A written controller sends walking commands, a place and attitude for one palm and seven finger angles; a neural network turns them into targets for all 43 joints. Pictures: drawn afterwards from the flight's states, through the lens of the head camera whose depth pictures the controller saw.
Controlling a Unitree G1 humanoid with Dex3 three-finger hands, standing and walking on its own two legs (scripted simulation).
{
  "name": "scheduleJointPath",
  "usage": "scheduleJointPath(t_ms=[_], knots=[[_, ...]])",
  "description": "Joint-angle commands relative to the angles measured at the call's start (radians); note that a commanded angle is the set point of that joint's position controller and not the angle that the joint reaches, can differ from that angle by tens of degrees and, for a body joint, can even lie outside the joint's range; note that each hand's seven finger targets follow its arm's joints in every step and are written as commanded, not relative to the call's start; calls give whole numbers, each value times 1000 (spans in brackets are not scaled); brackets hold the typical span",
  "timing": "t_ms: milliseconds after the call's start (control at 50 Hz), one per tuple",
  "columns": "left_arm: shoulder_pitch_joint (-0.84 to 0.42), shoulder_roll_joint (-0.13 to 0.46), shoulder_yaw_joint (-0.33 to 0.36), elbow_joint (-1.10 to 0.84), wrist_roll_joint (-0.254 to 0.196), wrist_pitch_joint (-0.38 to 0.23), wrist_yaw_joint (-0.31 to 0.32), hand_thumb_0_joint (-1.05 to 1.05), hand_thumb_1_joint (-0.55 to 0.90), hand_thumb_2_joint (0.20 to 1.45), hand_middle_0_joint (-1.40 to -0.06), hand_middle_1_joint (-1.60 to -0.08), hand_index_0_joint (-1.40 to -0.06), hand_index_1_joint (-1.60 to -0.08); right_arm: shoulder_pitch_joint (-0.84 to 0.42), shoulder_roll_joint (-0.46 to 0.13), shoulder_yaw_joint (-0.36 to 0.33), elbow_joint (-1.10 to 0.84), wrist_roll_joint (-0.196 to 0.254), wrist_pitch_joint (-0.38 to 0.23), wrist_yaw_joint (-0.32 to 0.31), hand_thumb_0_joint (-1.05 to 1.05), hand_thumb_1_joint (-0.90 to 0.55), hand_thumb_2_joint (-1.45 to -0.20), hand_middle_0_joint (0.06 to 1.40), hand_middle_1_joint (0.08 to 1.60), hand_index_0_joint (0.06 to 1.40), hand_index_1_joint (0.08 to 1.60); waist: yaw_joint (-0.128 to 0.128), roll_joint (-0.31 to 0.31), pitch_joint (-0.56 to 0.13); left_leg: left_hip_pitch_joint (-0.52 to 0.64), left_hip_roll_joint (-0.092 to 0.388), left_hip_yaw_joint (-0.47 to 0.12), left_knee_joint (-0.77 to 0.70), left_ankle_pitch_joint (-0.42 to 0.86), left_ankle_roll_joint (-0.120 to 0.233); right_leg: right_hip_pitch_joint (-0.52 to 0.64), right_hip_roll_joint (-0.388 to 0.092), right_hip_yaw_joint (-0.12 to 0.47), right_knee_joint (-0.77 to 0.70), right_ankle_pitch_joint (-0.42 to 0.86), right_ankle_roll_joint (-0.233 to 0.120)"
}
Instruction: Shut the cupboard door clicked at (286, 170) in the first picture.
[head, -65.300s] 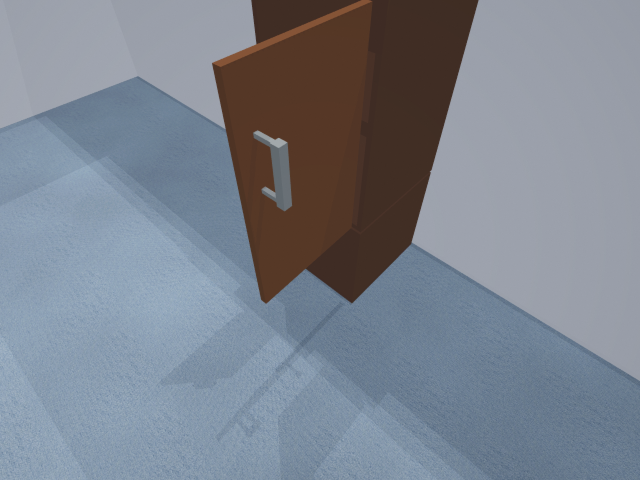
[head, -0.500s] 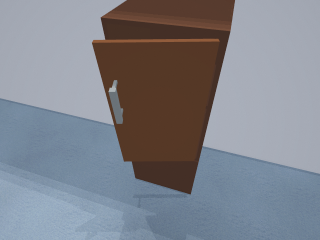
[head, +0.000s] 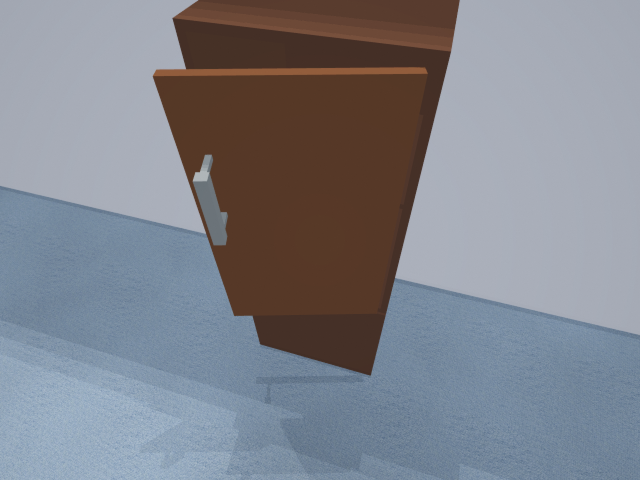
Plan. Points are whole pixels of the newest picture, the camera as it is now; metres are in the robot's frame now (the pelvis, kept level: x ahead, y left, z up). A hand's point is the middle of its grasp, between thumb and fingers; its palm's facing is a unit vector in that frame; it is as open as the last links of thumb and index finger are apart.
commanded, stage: come to a stop and stand still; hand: left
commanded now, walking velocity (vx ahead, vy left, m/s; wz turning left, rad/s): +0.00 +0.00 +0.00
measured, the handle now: (214, 201) +0.49 +0.20 +0.06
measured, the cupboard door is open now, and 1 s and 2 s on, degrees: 17 17 17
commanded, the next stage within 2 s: look again from close up in 0.44 s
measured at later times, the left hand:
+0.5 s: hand out of the picture +0.03 +0.15 -0.17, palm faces +0.02 -0.98 -0.20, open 7.4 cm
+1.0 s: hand out of the picture +0.03 +0.15 -0.17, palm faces +0.04 -0.98 -0.20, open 7.4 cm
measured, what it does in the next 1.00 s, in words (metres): stands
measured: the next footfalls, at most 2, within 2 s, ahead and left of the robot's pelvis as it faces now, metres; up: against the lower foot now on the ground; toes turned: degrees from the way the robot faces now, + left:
none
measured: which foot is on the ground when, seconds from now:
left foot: down 0.00-1.00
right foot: down 0.00-1.00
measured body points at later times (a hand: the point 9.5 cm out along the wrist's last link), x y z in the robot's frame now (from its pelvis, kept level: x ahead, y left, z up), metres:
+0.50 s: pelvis +0.02 -0.02 +0.00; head +0.04 -0.03 +0.45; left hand +0.03 +0.21 -0.16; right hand +0.04 -0.24 -0.16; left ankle +0.00 +0.11 -0.74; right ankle +0.00 -0.12 -0.74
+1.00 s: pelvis +0.03 -0.03 +0.00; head +0.05 -0.03 +0.45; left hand +0.03 +0.20 -0.16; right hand +0.04 -0.25 -0.16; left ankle +0.00 +0.11 -0.74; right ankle +0.00 -0.12 -0.74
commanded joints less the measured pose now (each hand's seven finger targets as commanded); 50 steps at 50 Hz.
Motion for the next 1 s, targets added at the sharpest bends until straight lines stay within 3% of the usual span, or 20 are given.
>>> scheduleJointPath(t_ms=[0, 100, 220, 400, 540, 680, 740, 800, 980], knots=[[46, 120, 32, -27, -5, -16, 8, 0, 900, 900, -200, -300, -200, -300, 35, -89, -20, -22, -4, -23, -10, 0, -900, -900, 200, 300, 200, 300, 6, 8, 20, -24, 94, -92, -94, 97, 20, 1, -69, 82, -94, 87, -42], [46, 115, 33, -18, -3, -18, 8, 0, 900, 900, -200, -300, -200, -300, 32, -81, -22, -10, -4, -22, -13, 0, -900, -900, 200, 300, 200, 300, 6, -25, 15, -7, 96, -85, -84, 126, 16, 9, -73, 81, -96, 140, -44], [43, 117, 36, -16, -4, -20, 9, 0, 900, 900, -200, -300, -200, -300, 23, -83, -23, -4, -5, -23, -16, 0, -900, -900, 200, 300, 200, 300, 6, -20, 7, 16, 100, -78, -77, 163, 12, 22, -77, 78, -95, 205, -45], [37, 124, 39, -20, -4, -20, 8, 0, 900, 900, -200, -300, -200, -300, 7, -87, -23, -3, -6, -18, -16, 0, -900, -900, 200, 300, 200, 300, 8, -17, 23, 12, 96, -76, -80, 150, 6, 25, -78, 80, -114, 197, -48], [35, 130, 41, -22, -5, -21, 9, 0, 900, 900, -200, -300, -200, -300, 5, -94, -23, -2, -6, -21, -19, 0, -900, -900, 200, 300, 200, 300, 7, -14, -13, 35, 103, -74, -78, 194, 3, 56, -78, 78, -104, 262, -49], [39, 127, 43, -21, -4, -19, 8, 0, 900, 900, -200, -300, -200, -300, 4, -86, -21, 6, -7, -20, -21, 0, -900, -900, 200, 300, 200, 300, 11, -12, 12, 30, 105, -74, -84, 190, 4, 52, -72, 73, -112, 248, -50], [42, 126, 43, -20, -5, -21, 9, 0, 900, 900, -200, -300, -200, -300, 6, -93, -22, 7, -7, -21, -21, 0, -900, -900, 200, 300, 200, 300, 10, -8, -12, 41, 104, -74, -79, 208, 1, 65, -77, 72, -108, 273, -51], [42, 124, 42, -18, -5, -18, 9, 0, 900, 900, -200, -300, -200, -300, 6, -89, -20, 11, -7, -20, -22, 0, -900, -900, 200, 300, 200, 300, 13, -10, 19, 29, 104, -77, -85, 200, 3, 55, -75, 69, -112, 256, -49], [52, 121, 43, -16, -5, -20, 11, 0, 900, 900, -200, -300, -200, -300, 15, -78, -21, 18, -6, -18, -23, 0, -900, -900, 200, 300, 200, 300, 12, -22, 13, 35, 105, -73, -85, 196, 0, 66, -75, 67, -117, 276, -51]])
